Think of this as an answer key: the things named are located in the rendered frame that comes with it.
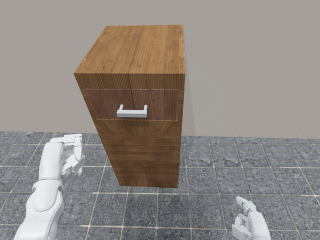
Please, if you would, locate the drawer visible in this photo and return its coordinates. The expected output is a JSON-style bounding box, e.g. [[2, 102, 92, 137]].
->
[[86, 88, 178, 121]]

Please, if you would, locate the robot right hand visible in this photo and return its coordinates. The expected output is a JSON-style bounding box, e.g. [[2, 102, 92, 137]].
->
[[231, 196, 271, 240]]

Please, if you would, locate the robot left hand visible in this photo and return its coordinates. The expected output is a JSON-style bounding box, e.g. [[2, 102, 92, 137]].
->
[[38, 133, 85, 182]]

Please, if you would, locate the handle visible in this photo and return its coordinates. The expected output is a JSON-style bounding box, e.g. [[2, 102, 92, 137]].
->
[[116, 104, 148, 118]]

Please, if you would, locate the robot left forearm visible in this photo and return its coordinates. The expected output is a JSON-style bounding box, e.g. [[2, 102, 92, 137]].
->
[[13, 179, 64, 240]]

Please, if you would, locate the cabinet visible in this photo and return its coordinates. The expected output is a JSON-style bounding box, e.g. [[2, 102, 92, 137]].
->
[[73, 24, 186, 188]]

